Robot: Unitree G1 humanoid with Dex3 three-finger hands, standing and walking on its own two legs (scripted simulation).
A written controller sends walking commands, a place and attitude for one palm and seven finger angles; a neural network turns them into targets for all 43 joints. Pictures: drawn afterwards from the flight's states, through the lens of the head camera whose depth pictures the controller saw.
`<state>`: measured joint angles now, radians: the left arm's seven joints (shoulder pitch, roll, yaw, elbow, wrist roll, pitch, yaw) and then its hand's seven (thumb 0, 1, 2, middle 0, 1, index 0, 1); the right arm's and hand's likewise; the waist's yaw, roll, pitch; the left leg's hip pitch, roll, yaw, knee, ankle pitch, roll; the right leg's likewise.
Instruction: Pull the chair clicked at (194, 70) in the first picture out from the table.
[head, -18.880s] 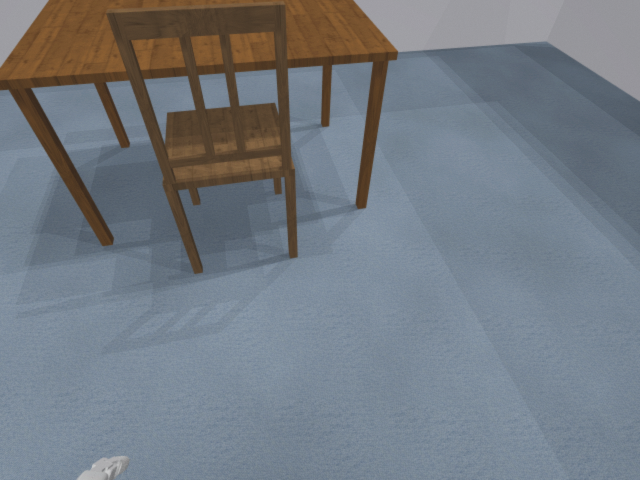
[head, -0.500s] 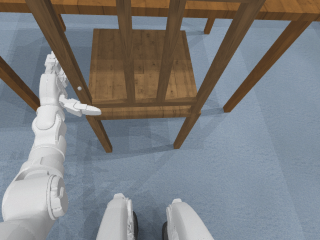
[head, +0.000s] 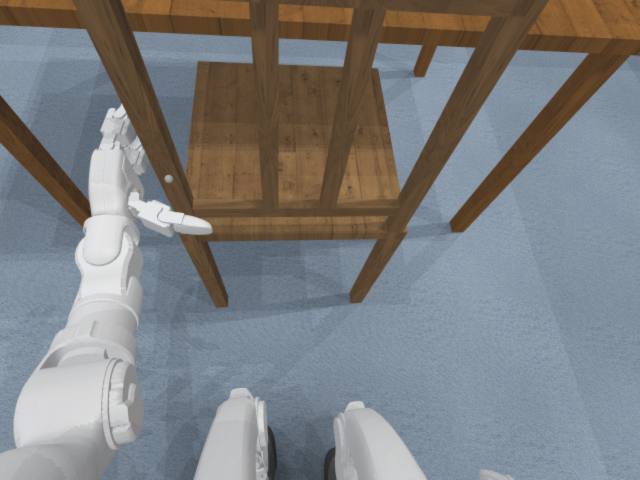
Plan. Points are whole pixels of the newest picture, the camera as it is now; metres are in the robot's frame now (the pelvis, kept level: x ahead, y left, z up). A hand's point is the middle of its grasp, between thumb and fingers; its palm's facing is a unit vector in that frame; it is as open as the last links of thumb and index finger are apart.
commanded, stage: hook a spindle and tug to test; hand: left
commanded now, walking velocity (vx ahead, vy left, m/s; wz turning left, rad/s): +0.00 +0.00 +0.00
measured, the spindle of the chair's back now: (268, 132) +0.52 +0.05 +0.06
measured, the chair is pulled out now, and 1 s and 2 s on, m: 0.00 0.01 0.08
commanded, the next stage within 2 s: step backward, pulling the chair out in 1.24 s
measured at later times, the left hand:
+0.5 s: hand (174, 169) +0.49 +0.17 +0.03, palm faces +0.07 -1.00 -0.02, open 7.9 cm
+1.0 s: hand (177, 181) +0.47 +0.16 +0.03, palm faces +0.06 -1.00 -0.01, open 6.1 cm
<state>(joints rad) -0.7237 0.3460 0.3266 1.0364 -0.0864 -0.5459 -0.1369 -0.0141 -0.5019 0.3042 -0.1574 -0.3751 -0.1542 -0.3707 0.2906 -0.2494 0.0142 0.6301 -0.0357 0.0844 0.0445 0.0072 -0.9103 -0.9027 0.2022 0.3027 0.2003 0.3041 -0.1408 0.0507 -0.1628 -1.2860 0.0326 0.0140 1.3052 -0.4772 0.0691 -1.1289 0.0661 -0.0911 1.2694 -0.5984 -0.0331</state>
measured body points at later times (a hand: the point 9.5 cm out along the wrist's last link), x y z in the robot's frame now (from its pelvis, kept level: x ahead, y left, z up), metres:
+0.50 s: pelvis +0.01 +0.00 +0.00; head +0.15 +0.02 +0.43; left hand +0.48 +0.22 +0.04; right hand +0.04 -0.26 -0.12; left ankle +0.06 +0.08 -0.61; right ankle +0.00 -0.11 -0.61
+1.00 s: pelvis +0.03 -0.01 +0.01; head +0.16 +0.01 +0.44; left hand +0.46 +0.21 +0.04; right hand +0.10 -0.26 -0.11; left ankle +0.06 +0.08 -0.61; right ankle +0.00 -0.11 -0.61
